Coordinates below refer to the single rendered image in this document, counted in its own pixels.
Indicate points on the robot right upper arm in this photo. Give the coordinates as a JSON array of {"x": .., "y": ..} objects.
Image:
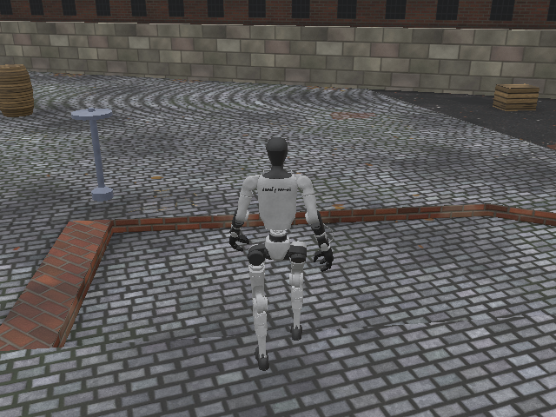
[{"x": 304, "y": 183}]

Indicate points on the robot left forearm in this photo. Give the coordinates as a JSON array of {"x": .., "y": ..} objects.
[{"x": 236, "y": 226}]

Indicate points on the right robot hand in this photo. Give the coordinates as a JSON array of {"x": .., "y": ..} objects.
[{"x": 328, "y": 257}]

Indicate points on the robot thigh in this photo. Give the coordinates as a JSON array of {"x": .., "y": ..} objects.
[
  {"x": 256, "y": 267},
  {"x": 297, "y": 254}
]

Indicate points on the robot right forearm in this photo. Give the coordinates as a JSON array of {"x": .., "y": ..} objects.
[{"x": 320, "y": 234}]

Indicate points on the robot left upper arm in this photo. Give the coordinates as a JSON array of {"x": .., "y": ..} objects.
[{"x": 249, "y": 184}]

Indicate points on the left robot thigh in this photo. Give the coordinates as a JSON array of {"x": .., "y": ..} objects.
[{"x": 256, "y": 267}]

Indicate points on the left robot hand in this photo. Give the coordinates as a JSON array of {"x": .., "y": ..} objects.
[{"x": 240, "y": 238}]

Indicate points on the right robot thigh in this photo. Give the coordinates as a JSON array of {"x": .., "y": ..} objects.
[{"x": 297, "y": 254}]

